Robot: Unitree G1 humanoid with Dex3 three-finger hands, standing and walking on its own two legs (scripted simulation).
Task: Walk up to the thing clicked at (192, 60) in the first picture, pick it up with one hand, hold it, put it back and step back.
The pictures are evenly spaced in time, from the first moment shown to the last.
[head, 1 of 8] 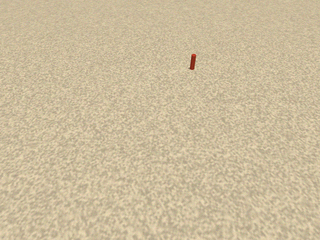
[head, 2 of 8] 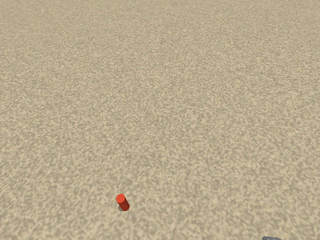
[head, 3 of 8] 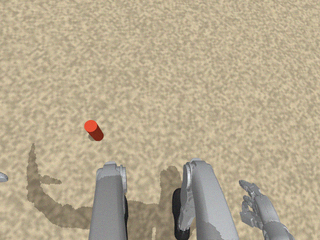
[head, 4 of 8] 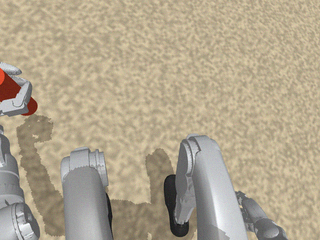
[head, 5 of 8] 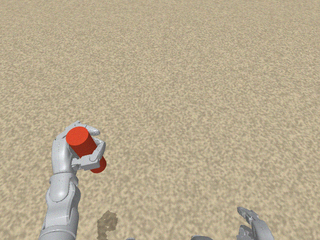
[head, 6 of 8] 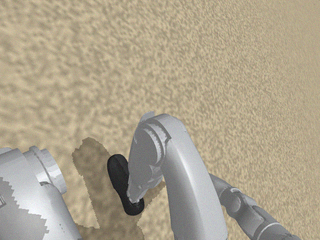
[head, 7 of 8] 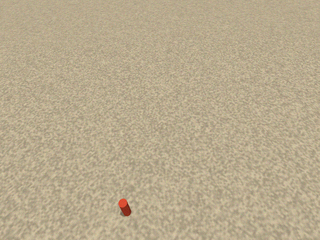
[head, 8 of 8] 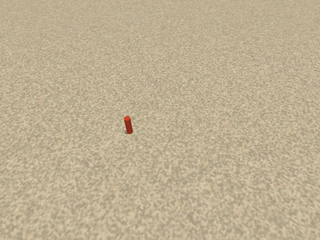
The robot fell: no
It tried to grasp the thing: yes
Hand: left
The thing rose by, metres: 0.70
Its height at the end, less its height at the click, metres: +0.00
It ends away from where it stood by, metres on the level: 0.01
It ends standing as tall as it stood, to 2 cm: yes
